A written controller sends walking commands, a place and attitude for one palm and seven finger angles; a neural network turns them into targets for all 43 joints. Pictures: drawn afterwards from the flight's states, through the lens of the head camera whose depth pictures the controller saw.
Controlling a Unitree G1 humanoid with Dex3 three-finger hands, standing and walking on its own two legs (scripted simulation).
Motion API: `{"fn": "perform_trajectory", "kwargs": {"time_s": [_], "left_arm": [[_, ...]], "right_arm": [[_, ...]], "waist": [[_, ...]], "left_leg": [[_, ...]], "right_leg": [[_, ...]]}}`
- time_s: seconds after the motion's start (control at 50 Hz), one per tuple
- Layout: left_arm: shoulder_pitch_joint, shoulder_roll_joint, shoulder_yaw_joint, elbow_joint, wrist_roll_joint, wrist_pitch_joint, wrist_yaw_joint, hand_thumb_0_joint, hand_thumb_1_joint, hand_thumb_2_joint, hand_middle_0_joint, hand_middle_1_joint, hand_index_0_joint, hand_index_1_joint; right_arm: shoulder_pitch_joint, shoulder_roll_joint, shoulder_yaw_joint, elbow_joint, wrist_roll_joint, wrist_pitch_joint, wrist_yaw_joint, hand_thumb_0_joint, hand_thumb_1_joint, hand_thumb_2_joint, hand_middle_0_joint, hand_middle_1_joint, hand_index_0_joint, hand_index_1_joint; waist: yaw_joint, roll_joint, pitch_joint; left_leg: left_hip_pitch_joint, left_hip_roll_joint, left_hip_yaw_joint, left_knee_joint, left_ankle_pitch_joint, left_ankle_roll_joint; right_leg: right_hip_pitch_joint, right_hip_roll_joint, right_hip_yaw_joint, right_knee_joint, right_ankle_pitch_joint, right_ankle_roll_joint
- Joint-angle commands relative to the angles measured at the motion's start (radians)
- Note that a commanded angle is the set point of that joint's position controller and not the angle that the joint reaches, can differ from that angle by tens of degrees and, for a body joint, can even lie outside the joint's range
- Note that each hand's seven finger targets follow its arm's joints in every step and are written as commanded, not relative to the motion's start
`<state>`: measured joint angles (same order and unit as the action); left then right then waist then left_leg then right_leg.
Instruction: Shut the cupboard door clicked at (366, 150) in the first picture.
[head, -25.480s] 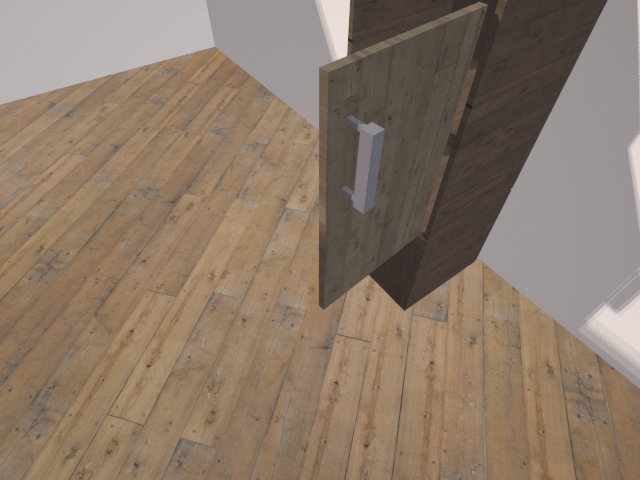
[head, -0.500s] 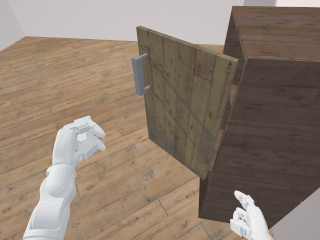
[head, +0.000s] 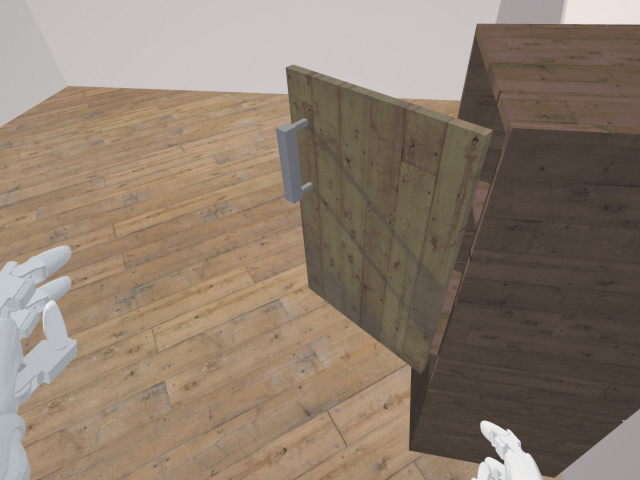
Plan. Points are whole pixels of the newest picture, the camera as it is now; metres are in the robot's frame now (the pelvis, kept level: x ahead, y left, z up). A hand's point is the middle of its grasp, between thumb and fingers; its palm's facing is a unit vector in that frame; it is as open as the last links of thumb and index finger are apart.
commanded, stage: draw the hand back to the body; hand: left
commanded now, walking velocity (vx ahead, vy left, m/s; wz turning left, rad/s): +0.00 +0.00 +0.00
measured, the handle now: (298, 161) +0.64 +0.12 +0.08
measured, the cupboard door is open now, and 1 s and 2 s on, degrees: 56 56 56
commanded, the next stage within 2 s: step back with the hand held close in 0.34 s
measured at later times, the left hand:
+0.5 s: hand (71, 348) +0.18 +0.26 +0.16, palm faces +0.48 -0.79 -0.39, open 7.4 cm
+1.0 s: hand (29, 389) +0.14 +0.28 +0.16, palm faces +0.43 -0.77 -0.47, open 7.4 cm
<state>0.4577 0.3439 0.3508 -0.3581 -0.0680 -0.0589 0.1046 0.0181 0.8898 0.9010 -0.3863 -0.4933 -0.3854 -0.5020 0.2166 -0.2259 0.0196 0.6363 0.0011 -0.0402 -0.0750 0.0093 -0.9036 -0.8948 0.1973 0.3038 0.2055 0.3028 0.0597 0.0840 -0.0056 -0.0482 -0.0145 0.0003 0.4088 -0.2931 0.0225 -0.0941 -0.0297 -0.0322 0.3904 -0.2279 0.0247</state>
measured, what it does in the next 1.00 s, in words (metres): shifts its weight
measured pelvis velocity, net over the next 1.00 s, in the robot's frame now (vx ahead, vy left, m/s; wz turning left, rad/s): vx -0.06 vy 0.01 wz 0.00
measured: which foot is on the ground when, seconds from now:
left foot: down 0.00-1.00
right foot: down 0.00-1.00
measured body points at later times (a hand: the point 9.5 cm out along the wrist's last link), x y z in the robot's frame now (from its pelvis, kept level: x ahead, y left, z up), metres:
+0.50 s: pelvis -0.01 +0.00 +0.00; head -0.03 -0.03 +0.45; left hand +0.15 +0.30 +0.18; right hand +0.17 -0.22 -0.09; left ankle -0.04 +0.10 -0.74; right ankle -0.01 -0.14 -0.74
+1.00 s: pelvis -0.06 +0.01 -0.01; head -0.05 +0.02 +0.44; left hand +0.12 +0.32 +0.18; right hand +0.12 -0.23 -0.08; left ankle -0.04 +0.10 -0.74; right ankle -0.01 -0.14 -0.74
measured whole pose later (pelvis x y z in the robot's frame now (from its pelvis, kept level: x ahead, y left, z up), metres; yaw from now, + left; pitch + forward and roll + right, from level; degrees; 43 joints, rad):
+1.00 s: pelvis -0.06 +0.01 -0.01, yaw +0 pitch +1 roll -1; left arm 0.53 0.43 0.43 -0.48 -0.05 -0.18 0.14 0.02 0.89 0.90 -0.21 -0.30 -0.21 -0.31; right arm 0.19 -0.22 0.00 0.54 0.01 0.01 -0.09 0.01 -0.90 -0.89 0.20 0.30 0.21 0.30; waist 0.00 0.00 -0.01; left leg -0.33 -0.03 0.02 0.60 -0.28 0.05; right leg -0.36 -0.05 -0.02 0.54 -0.19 0.04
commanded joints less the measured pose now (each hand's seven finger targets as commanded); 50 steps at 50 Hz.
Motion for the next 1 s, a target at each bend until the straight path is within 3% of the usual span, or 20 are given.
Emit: {"fn": "perform_trajectory", "kwargs": {"time_s": [0.0,0.1,0.12,0.16,0.24,0.34,0.44,0.46,0.48,0.52,0.56,0.66,0.74,0.8,0.82,0.88,0.9,0.92,0.98], "left_arm": [[-0.117,0.152,0.081,-0.192,0.008,-0.067,0.015,0.0,0.9,0.9,-0.2,-0.3,-0.2,-0.3],[-0.164,0.179,0.092,-0.193,0.012,-0.076,0.025,0.0,0.9,0.9,-0.2,-0.3,-0.2,-0.3],[-0.165,0.17,0.086,-0.216,0.013,-0.079,0.025,0.0,0.9,0.9,-0.2,-0.3,-0.2,-0.3],[-0.152,0.19,0.108,-0.226,0.014,-0.083,0.03,0.0,0.9,0.9,-0.2,-0.3,-0.2,-0.3],[-0.134,0.189,0.113,-0.246,0.014,-0.082,0.028,0.0,0.9,0.9,-0.2,-0.3,-0.2,-0.3],[-0.116,0.18,0.116,-0.211,0.009,-0.075,0.021,0.0,0.9,0.9,-0.2,-0.3,-0.2,-0.3],[-0.115,0.174,0.11,-0.204,0.008,-0.075,0.017,0.0,0.9,0.9,-0.2,-0.3,-0.2,-0.3],[-0.22,0.293,0.222,-0.266,0.013,-0.114,0.029,0.0,0.9,0.9,-0.2,-0.3,-0.2,-0.3],[-0.111,0.226,0.171,-0.186,0.009,-0.121,0.024,0.0,0.9,0.9,-0.2,-0.3,-0.2,-0.3],[-0.054,0.202,0.142,-0.194,0.015,-0.136,0.022,0.0,0.9,0.9,-0.2,-0.3,-0.2,-0.3],[-0.001,0.212,0.151,-0.218,0.012,-0.145,0.03,0.0,0.9,0.9,-0.2,-0.3,-0.2,-0.3],[0.05,0.253,0.192,-0.286,0.005,-0.15,0.044,0.0,0.9,0.9,-0.2,-0.3,-0.2,-0.3],[0.058,0.265,0.205,-0.31,0.004,-0.151,0.05,0.0,0.9,0.9,-0.2,-0.3,-0.2,-0.3],[0.054,0.281,0.222,-0.33,0.009,-0.158,0.052,0.0,0.9,0.9,-0.2,-0.3,-0.2,-0.3],[0.056,0.259,0.204,-0.327,0.009,-0.159,0.051,0.0,0.9,0.9,-0.2,-0.3,-0.2,-0.3],[0.052,0.254,0.209,-0.318,0.016,-0.168,0.055,0.0,0.9,0.9,-0.2,-0.3,-0.2,-0.3],[0.056,0.274,0.23,-0.308,0.02,-0.171,0.056,0.0,0.9,0.9,-0.2,-0.3,-0.2,-0.3],[0.052,0.249,0.209,-0.307,0.02,-0.174,0.056,0.0,0.9,0.9,-0.2,-0.3,-0.2,-0.3],[0.029,0.248,0.208,-0.317,0.029,-0.19,0.061,0.0,0.9,0.9,-0.2,-0.3,-0.2,-0.3]], "right_arm": [[-0.144,-0.097,-0.036,-0.16,0.0,-0.074,-0.009,0.0,-0.9,-0.9,0.2,0.3,0.2,0.3],[-0.144,-0.105,-0.037,-0.151,-0.002,-0.087,-0.019,0.0,-0.9,-0.9,0.2,0.3,0.2,0.3],[-0.146,-0.098,-0.035,-0.154,-0.002,-0.09,-0.019,0.0,-0.9,-0.9,0.2,0.3,0.2,0.3],[-0.147,-0.096,-0.033,-0.153,-0.005,-0.098,-0.02,0.0,-0.9,-0.9,0.2,0.3,0.2,0.3],[-0.151,-0.087,-0.03,-0.152,-0.004,-0.102,-0.017,0.0,-0.9,-0.9,0.2,0.3,0.2,0.3],[-0.15,-0.085,-0.03,-0.154,-0.004,-0.098,-0.014,0.0,-0.9,-0.9,0.2,0.3,0.2,0.3],[-0.15,-0.088,-0.033,-0.157,-0.004,-0.093,-0.012,0.0,-0.9,-0.9,0.2,0.3,0.2,0.3],[-0.144,-0.125,-0.047,-0.198,0.006,-0.068,-0.008,0.0,-0.9,-0.9,0.2,0.3,0.2,0.3],[-0.133,-0.113,-0.049,-0.177,0.002,-0.056,-0.009,0.0,-0.9,-0.9,0.2,0.3,0.2,0.3],[-0.134,-0.111,-0.055,-0.18,0.0,-0.036,-0.006,0.0,-0.9,-0.9,0.2,0.3,0.2,0.3],[-0.125,-0.116,-0.065,-0.188,0.002,-0.021,-0.008,0.0,-0.9,-0.9,0.2,0.3,0.2,0.3],[-0.125,-0.125,-0.078,-0.222,0.011,0.013,-0.021,0.0,-0.9,-0.9,0.2,0.3,0.2,0.3],[-0.124,-0.13,-0.078,-0.242,0.011,0.027,-0.032,0.0,-0.9,-0.9,0.2,0.3,0.2,0.3],[-0.129,-0.139,-0.084,-0.248,0.007,0.024,-0.035,0.0,-0.9,-0.9,0.2,0.3,0.2,0.3],[-0.12,-0.135,-0.08,-0.25,0.009,0.023,-0.034,0.0,-0.9,-0.9,0.2,0.3,0.2,0.3],[-0.114,-0.141,-0.082,-0.254,0.008,0.016,-0.031,0.0,-0.9,-0.9,0.2,0.3,0.2,0.3],[-0.117,-0.145,-0.084,-0.247,0.006,0.013,-0.032,0.0,-0.9,-0.9,0.2,0.3,0.2,0.3],[-0.111,-0.137,-0.079,-0.251,0.01,0.012,-0.029,0.0,-0.9,-0.9,0.2,0.3,0.2,0.3],[-0.1,-0.139,-0.079,-0.253,0.01,0.0,-0.025,0.0,-0.9,-0.9,0.2,0.3,0.2,0.3]], "waist": [[-0.008,-0.049,-0.001],[-0.002,-0.036,-0.009],[-0.001,-0.007,-0.034],[0.007,-0.011,-0.055],[0.007,0.027,-0.048],[0.007,-0.003,-0.01],[0.007,-0.027,-0.019],[-0.032,-0.02,0.013],[-0.038,-0.088,-0.008],[-0.043,-0.115,-0.042],[-0.048,-0.1,-0.1],[-0.051,-0.063,-0.192],[-0.047,-0.025,-0.188],[-0.044,0.004,-0.175],[-0.048,-0.001,-0.156],[-0.05,0.005,-0.124],[-0.048,-0.002,-0.114],[-0.054,-0.017,-0.099],[-0.061,-0.031,-0.069]], "left_leg": [[-0.093,0.028,0.003,-0.076,0.296,-0.015],[-0.095,0.02,-0.003,-0.088,0.214,-0.006],[-0.084,0.019,-0.001,-0.085,0.23,-0.007],[-0.087,0.016,-0.005,-0.081,0.252,-0.01],[-0.09,0.019,0.001,-0.075,0.283,-0.016],[-0.103,0.025,0.004,-0.081,0.266,-0.018],[-0.099,0.026,0.006,-0.083,0.255,-0.013],[-0.202,0.047,-0.018,-0.029,0.163,0.014],[-0.196,0.042,-0.03,0.004,0.143,0.014],[-0.195,0.037,-0.029,0.052,0.153,0.01],[-0.197,0.043,-0.033,0.065,0.205,0.006],[-0.207,0.081,-0.05,0.056,0.446,-0.006],[-0.259,0.109,-0.078,0.02,0.48,-0.002],[-0.332,0.126,-0.097,-0.006,0.394,0.016],[-0.361,0.13,-0.101,-0.014,0.354,0.019],[-0.495,0.14,-0.114,-0.04,0.133,0.042],[-0.531,0.135,-0.118,-0.044,0.059,0.047],[-0.564,0.128,-0.117,-0.04,-0.01,0.049],[-0.621,0.107,-0.113,-0.017,-0.21,0.057]], "right_leg": [[0.026,0.02,-0.03,-0.036,0.169,-0.034],[0.029,0.018,-0.022,-0.044,0.1,-0.037],[0.043,0.016,-0.02,-0.038,0.115,-0.039],[0.063,0.017,-0.023,-0.028,0.14,-0.04],[0.071,0.018,-0.019,-0.027,0.171,-0.042],[0.052,0.02,-0.019,-0.035,0.157,-0.041],[0.051,0.02,-0.019,-0.037,0.144,-0.038],[-0.01,-0.037,0.076,-0.072,0.174,-0.044],[-0.032,-0.072,0.089,-0.084,0.157,-0.054],[-0.062,-0.11,0.11,-0.084,0.165,-0.07],[-0.047,-0.121,0.099,-0.043,0.231,-0.074],[0.007,-0.085,0.052,0.097,0.448,-0.048],[0.012,-0.049,0.034,0.156,0.414,-0.027],[0.03,-0.032,0.038,0.18,0.361,-0.019],[0.027,-0.031,0.041,0.187,0.34,-0.019],[0.06,-0.026,0.06,0.204,0.262,-0.016],[0.067,-0.029,0.071,0.197,0.24,-0.018],[0.062,-0.037,0.08,0.193,0.209,-0.022],[0.019,-0.054,0.119,0.15,0.089,-0.032]]}}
